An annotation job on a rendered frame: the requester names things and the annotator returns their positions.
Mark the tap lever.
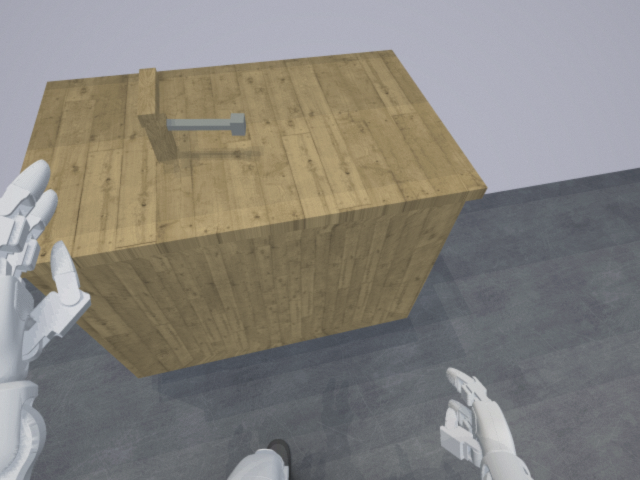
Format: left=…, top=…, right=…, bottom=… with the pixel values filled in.
left=166, top=113, right=246, bottom=136

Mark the left robot thigh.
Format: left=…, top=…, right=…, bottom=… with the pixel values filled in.
left=227, top=453, right=289, bottom=480

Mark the counter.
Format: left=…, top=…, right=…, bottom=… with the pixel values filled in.
left=20, top=50, right=488, bottom=378

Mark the left robot forearm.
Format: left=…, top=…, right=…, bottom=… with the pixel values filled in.
left=0, top=380, right=46, bottom=480

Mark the robot right hand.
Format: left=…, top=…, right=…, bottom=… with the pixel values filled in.
left=440, top=368, right=516, bottom=468

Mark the right robot forearm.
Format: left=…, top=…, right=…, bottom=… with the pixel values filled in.
left=480, top=452, right=534, bottom=480

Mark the robot left foot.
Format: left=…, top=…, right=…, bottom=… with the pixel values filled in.
left=267, top=439, right=291, bottom=480

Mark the robot left hand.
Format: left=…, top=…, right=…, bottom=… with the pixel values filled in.
left=0, top=159, right=91, bottom=383

